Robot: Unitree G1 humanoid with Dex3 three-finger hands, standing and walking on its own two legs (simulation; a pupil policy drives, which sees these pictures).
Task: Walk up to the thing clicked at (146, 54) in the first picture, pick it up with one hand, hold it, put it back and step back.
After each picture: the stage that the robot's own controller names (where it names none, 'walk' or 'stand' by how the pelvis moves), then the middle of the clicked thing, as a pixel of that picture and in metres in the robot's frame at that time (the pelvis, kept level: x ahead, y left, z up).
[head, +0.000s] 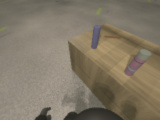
stand; (135, 64) +0.48 -0.32 +0.02
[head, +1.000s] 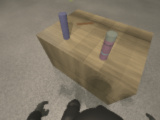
sink last; (106, 47) +0.54 -0.06 +0.06
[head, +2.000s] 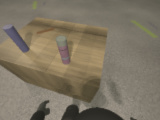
stand; (64, 51) +0.47 +0.23 +0.05
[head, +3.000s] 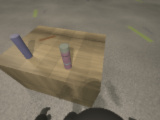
stand; (66, 57) +0.46 +0.23 +0.02
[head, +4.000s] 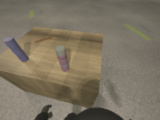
stand; (63, 60) +0.44 +0.23 +0.02
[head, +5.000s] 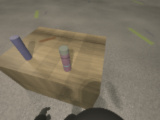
stand; (65, 59) +0.45 +0.22 +0.02
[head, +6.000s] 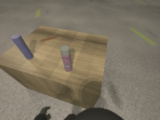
stand; (67, 59) +0.45 +0.21 +0.02
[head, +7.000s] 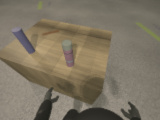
rise first; (68, 55) +0.47 +0.20 +0.02
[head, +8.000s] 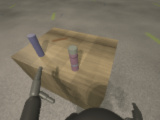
rise first; (74, 59) +0.46 +0.19 +0.02
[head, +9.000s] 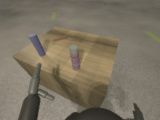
go down; (75, 58) +0.47 +0.19 +0.02
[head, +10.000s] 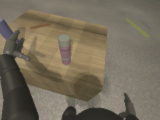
go down; (65, 51) +0.47 +0.17 +0.06
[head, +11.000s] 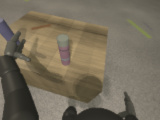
approach; (64, 52) +0.46 +0.18 +0.07
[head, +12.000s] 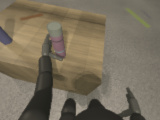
close in; (58, 43) +0.48 +0.19 +0.10
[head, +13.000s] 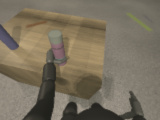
lift; (58, 50) +0.43 +0.19 +0.10
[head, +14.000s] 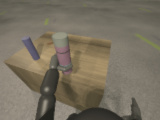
lift; (64, 56) +0.32 +0.17 +0.22
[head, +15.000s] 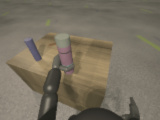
hold; (66, 56) +0.33 +0.16 +0.21
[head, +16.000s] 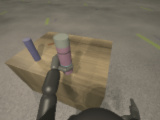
hold; (65, 56) +0.32 +0.17 +0.21
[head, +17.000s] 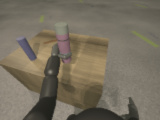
crouch; (64, 45) +0.41 +0.18 +0.22
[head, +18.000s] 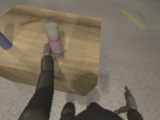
lower; (55, 44) +0.48 +0.20 +0.10
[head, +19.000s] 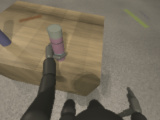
lower; (58, 46) +0.47 +0.19 +0.10
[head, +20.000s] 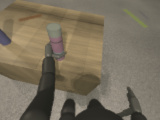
lower; (57, 45) +0.47 +0.19 +0.10
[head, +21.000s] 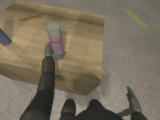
lower; (57, 44) +0.47 +0.19 +0.10
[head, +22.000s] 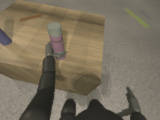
rest; (57, 44) +0.48 +0.19 +0.10
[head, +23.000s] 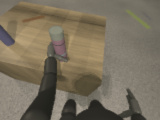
withdraw; (59, 47) +0.46 +0.18 +0.10
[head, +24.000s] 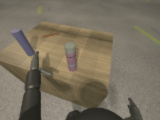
sink last; (71, 58) +0.43 +0.16 +0.06
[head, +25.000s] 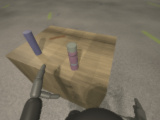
stand; (73, 58) +0.45 +0.18 +0.06
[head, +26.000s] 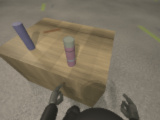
stand; (70, 53) +0.45 +0.18 +0.08
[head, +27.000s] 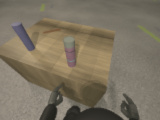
stand; (70, 53) +0.45 +0.18 +0.09
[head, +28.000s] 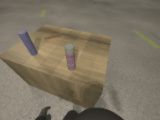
stand; (70, 58) +0.46 +0.19 +0.03
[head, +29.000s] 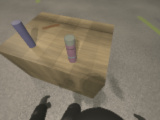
walk; (71, 50) +0.48 +0.18 +0.03
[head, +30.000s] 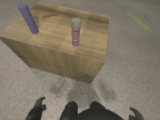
walk; (75, 33) +0.65 +0.18 +0.03
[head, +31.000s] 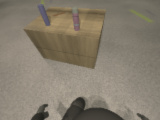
walk; (76, 20) +0.98 +0.27 +0.04
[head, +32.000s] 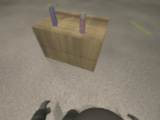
stand; (82, 23) +1.05 +0.18 +0.03
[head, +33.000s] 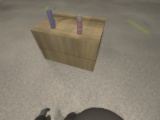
stand; (79, 25) +1.07 +0.20 +0.02
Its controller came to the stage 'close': yes
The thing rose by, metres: 0.21
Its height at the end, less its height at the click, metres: +0.00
